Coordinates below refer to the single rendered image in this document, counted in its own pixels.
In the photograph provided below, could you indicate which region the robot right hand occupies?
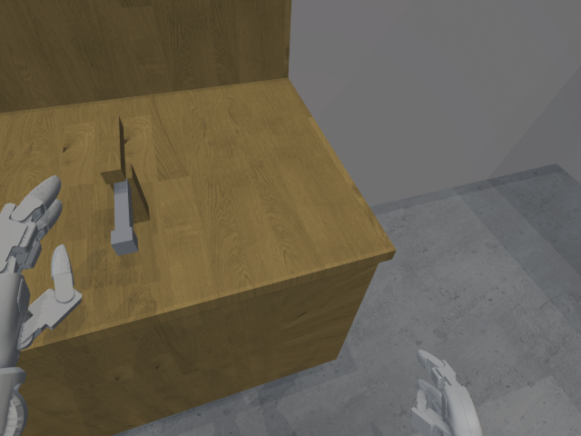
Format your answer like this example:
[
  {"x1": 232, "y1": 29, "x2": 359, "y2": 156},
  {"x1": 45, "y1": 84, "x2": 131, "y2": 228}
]
[{"x1": 411, "y1": 350, "x2": 484, "y2": 436}]

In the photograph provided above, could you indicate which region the tap lever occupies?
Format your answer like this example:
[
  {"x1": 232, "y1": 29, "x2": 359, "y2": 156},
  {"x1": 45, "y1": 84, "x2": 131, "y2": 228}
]
[{"x1": 111, "y1": 177, "x2": 138, "y2": 256}]

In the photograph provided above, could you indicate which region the robot left hand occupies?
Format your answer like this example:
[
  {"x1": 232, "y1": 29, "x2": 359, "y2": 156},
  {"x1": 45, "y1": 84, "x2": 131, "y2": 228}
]
[{"x1": 0, "y1": 175, "x2": 82, "y2": 368}]

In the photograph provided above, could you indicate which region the counter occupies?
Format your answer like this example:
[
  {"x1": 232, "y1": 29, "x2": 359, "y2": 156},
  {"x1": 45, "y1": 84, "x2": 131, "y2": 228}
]
[{"x1": 0, "y1": 0, "x2": 396, "y2": 436}]

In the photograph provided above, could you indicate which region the robot left forearm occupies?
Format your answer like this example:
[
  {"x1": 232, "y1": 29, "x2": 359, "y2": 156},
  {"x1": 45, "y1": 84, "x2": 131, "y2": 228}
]
[{"x1": 0, "y1": 367, "x2": 28, "y2": 436}]

